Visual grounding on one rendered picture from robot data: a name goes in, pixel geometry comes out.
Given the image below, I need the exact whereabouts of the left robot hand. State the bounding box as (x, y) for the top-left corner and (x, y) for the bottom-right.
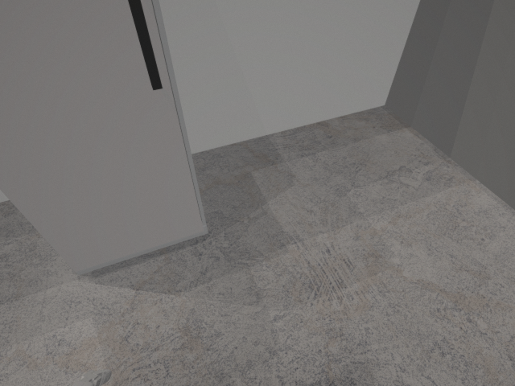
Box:
(71, 369), (112, 386)

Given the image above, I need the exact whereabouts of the handle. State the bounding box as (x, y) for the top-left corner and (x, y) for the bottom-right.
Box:
(128, 0), (163, 90)

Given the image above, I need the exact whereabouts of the fridge door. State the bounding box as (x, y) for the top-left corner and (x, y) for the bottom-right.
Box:
(0, 0), (204, 272)

